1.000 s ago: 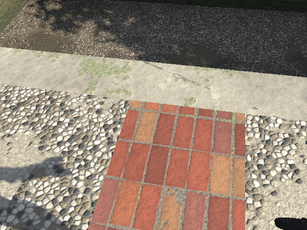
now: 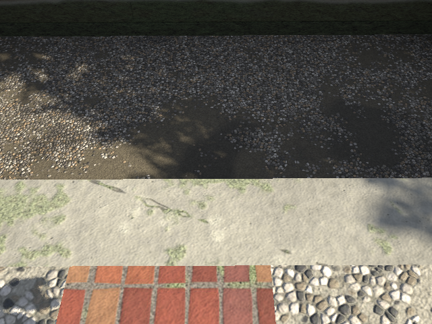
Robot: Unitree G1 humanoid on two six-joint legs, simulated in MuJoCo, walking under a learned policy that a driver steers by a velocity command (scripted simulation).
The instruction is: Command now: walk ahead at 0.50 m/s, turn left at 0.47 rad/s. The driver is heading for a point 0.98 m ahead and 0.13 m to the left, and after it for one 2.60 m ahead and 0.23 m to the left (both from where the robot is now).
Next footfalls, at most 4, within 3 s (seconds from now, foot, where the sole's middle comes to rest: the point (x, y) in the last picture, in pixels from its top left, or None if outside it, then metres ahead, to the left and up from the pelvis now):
0.08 left None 0.22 0.11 -0.77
0.54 right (254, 305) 0.53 -0.04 -0.77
0.88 left None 0.42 0.17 -0.77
1.22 right None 0.45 -0.09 -0.77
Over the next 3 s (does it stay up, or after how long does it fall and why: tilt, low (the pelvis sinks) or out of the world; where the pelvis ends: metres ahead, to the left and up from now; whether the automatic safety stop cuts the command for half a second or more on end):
stays up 0.75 0.11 -0.02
